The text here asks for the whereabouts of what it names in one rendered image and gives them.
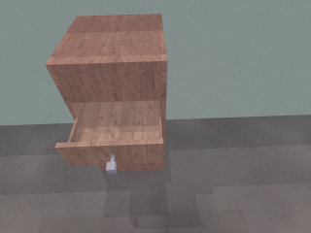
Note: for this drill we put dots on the handle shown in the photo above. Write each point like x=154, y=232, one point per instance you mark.
x=111, y=167

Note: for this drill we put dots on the cabinet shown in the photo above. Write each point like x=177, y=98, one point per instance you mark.
x=113, y=58

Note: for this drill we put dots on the drawer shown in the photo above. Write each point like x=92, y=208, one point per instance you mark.
x=129, y=130

